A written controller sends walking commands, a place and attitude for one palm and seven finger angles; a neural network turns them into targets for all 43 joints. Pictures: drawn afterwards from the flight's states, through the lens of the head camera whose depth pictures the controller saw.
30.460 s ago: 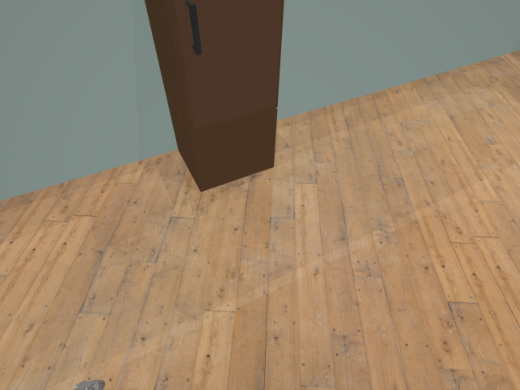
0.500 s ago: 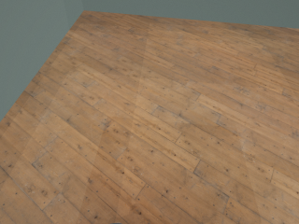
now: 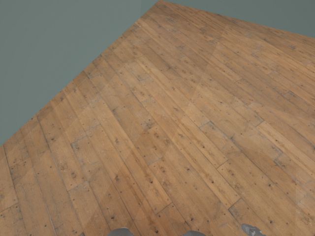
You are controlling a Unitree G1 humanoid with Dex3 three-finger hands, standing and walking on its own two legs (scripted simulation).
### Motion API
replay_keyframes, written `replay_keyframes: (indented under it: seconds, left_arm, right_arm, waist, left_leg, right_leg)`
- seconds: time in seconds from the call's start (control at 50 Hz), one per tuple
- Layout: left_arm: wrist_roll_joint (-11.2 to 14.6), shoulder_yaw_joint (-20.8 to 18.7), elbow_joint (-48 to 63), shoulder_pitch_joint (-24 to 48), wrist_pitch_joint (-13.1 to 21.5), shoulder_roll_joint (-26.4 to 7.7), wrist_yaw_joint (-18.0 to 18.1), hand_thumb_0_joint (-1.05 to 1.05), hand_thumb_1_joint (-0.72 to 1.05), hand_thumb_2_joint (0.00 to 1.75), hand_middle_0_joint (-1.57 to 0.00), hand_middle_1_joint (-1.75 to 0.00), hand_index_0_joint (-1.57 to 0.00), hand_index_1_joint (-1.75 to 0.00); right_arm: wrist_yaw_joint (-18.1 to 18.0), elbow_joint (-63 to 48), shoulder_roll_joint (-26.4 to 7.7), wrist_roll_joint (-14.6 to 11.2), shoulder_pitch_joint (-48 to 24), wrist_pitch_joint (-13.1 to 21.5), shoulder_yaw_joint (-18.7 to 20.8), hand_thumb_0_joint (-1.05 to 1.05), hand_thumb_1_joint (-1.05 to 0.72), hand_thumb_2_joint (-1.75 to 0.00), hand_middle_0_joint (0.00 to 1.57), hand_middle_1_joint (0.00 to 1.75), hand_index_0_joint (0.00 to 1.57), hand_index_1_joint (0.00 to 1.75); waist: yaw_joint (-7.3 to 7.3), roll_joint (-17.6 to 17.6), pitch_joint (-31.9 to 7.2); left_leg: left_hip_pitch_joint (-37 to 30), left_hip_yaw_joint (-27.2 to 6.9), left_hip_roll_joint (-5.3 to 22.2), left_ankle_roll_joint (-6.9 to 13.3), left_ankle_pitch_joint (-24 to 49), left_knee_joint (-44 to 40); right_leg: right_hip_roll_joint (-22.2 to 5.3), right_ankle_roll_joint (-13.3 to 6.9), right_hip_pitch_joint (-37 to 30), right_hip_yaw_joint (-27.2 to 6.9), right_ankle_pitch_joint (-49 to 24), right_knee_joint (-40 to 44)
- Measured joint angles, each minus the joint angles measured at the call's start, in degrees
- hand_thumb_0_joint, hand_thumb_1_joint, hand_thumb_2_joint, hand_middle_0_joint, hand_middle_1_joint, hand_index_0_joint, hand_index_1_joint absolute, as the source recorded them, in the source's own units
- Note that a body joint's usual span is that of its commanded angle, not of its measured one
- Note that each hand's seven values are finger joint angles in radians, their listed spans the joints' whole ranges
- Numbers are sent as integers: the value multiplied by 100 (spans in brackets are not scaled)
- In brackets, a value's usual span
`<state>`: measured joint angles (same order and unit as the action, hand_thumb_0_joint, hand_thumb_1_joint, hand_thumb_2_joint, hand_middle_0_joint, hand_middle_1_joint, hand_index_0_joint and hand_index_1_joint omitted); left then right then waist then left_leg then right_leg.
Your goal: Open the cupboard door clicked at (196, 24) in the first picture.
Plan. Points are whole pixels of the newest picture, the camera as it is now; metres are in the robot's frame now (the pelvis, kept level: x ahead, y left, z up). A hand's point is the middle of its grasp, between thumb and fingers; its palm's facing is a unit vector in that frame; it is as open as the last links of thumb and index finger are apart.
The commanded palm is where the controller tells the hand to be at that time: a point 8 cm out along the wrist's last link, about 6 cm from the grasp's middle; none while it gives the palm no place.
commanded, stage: turn to face it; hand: left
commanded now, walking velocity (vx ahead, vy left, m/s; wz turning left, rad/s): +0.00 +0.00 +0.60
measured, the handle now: out of the picture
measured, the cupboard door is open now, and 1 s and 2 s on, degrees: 41 41 41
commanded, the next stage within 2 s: none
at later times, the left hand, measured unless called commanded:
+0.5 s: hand out of the picture +0.01 +0.16 -0.17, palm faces +0.36 -0.91 -0.21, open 7.4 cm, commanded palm none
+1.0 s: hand out of the picture -0.02 +0.11 -0.14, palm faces +0.60 -0.76 -0.25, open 7.4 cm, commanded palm none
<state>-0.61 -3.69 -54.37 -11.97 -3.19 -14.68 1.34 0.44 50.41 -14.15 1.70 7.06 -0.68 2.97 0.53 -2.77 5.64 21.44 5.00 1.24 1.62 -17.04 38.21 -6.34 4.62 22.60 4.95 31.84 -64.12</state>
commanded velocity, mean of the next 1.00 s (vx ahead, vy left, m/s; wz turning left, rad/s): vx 0.00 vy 0.00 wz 0.60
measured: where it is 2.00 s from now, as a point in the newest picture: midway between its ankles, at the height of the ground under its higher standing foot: outside the picture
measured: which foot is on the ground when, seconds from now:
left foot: down 0.00-0.18, up 0.20-0.46, down 0.48-0.78, up 0.80-1.00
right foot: up 0.00-0.18, down 0.20-0.48, up 0.50-0.76, down 0.78-1.00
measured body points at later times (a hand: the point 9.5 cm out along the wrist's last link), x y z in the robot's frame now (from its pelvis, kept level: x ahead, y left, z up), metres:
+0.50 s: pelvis +0.02 -0.04 +0.00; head +0.06 -0.02 +0.45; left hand -0.01 +0.21 -0.15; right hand +0.22 -0.25 -0.12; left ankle +0.00 +0.07 -0.72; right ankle +0.05 -0.17 -0.71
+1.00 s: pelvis +0.03 -0.09 +0.02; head +0.08 -0.07 +0.47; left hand -0.05 +0.15 -0.12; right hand +0.26 -0.25 -0.13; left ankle -0.04 +0.01 -0.67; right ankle +0.10 -0.18 -0.72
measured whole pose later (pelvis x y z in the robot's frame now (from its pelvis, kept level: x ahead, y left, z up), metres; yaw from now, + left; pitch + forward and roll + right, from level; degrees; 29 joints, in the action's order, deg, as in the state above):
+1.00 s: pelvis +0.03 -0.09 +0.02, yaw +38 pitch +0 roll +2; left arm -1.3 -2.4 -50.7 -11.4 -1.0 -11.2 1.1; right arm 1.7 52.7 -13.7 0.9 8.4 -4.9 4.6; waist 0.7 -1.4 6.1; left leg 24.8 3.7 0.8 -3.6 -26.7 52.6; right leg -7.4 0.2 13.3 9.3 16.2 -30.2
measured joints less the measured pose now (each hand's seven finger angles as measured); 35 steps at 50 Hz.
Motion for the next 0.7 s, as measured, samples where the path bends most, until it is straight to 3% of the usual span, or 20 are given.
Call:
replay_keyframes:
  seconds: [0.08,0.18,0.2,0.24,0.3,0.34,0.44,0.46,0.48,0.5,0.52,0.56,0.6,0.7]
  left_arm:
    - [4,-46,198,296,-34,-9,-66,1,91,90,-19,-30,-20,-30]
    - [-10,-8,484,310,126,21,-124,0,91,90,-19,-30,-20,-30]
    - [-41,-7,540,257,187,-8,-114,0,91,90,-19,-30,-20,-30]
    - [-67,30,525,245,213,94,-72,0,91,90,-19,-30,-20,-30]
    - [-83,70,478,117,179,247,-13,0,91,90,-20,-30,-20,-30]
    - [-90,95,425,43,184,293,-9,0,91,90,-20,-30,-20,-30]
    - [-76,131,334,-79,236,319,-61,0,90,90,-20,-30,-21,-30]
    - [-59,123,317,-111,227,309,-75,0,90,90,-20,-30,-21,-30]
    - [-36,113,326,-170,199,312,-91,0,90,90,-20,-30,-21,-30]
    - [-17,95,302,-152,145,269,-97,0,90,90,-20,-30,-21,-30]
    - [-21,74,272,-103,70,205,-89,0,90,90,-20,-30,-21,-30]
    - [-35,19,180,14,-36,105,-68,0,90,90,-20,-30,-21,-30]
    - [-26,-19,145,118,-71,51,-74,1,90,90,-20,-30,-20,-30]
    - [6,-40,273,266,-26,28,-102,1,91,90,-19,-30,-20,-30]
  right_arm:
    - [-41,83,6,25,102,-99,-29,1,-90,-90,20,30,20,30]
    - [7,157,15,5,215,-276,31,1,-90,-90,20,30,21,30]
    - [20,150,37,-16,231,-312,60,1,-90,-90,20,30,21,30]
    - [41,180,-30,-26,179,-375,134,1,-90,-90,20,30,20,30]
    - [65,204,-63,-36,117,-414,187,1,-90,-90,20,30,20,30]
    - [86,184,-18,-55,85,-399,171,1,-90,-90,20,30,20,30]
    - [122,86,66,-93,-32,-311,80,1,-90,-90,20,30,20,30]
    - [131,50,62,-92,-42,-283,64,1,-90,-90,20,30,20,30]
    - [143,-16,19,-79,-18,-240,49,1,-90,-90,20,30,20,30]
    - [129,-36,34,-59,-37,-191,58,1,-90,-90,20,30,20,30]
    - [112,-40,71,-40,-62,-160,44,1,-90,-90,20,30,20,30]
    - [56,-42,132,-16,-28,-109,6,1,-90,-90,20,30,20,30]
    - [-3,-19,159,-7,41,-101,-12,1,-90,-90,20,30,20,30]
    - [-30,96,127,21,186,-171,1,1,-90,-90,20,30,20,30]
  waist:
    - [-60,195,65]
    - [-42,404,-44]
    - [-65,322,-99]
    - [-46,411,-39]
    - [-6,383,-13]
    - [9,252,-6]
    - [-55,-1,46]
    - [-61,-14,38]
    - [-61,63,-28]
    - [-50,36,-31]
    - [-67,-23,6]
    - [-87,-67,22]
    - [-92,-29,17]
    - [-64,206,-9]
  left_leg:
    - [-102,-391,5,-182,242,-349]
    - [11,-849,-11,-361,249,-286]
    - [150,-852,-93,-371,-106,-21]
    - [491,-858,-149,-347,-907,1098]
    - [758,-544,-121,-399,-1121,2348]
    - [617,-301,-72,-461,-1144,2126]
    - [-70,55,-85,-455,-725,388]
    - [-256,80,-90,-421,-397,-71]
    - [-395,2,-33,-233,104,-480]
    - [-296,-66,-60,-18,225,-409]
    - [-210,-113,-87,44,147,-249]
    - [-161,-238,-108,-8,23,-192]
    - [-203,-388,-120,-96,97,-356]
    - [-285,-753,-127,-210,367,-694]
  right_leg:
    - [135,18,305,-264,-322,439]
    - [288,-73,-231,-263,-940,2520]
    - [221,-185,-282,-305,-1225,2836]
    - [174,-332,-258,-147,-1361,2627]
    - [39,-378,-487,57,-1369,2811]
    - [-73,-376,-646,169,-1438,3028]
    - [-305,-295,-775,504,-1401,3075]
    - [-339,-263,-737,577,-1318,2939]
    - [-319,-222,-619,668,-1207,2697]
    - [-322,-120,-430,586,-757,2246]
    - [-268,-59,-211,375,-382,1685]
    - [-88,5,184,30,-231,728]
    - [43,39,407,-148,-424,305]
    - [255,-4,225,-300,-607,1204]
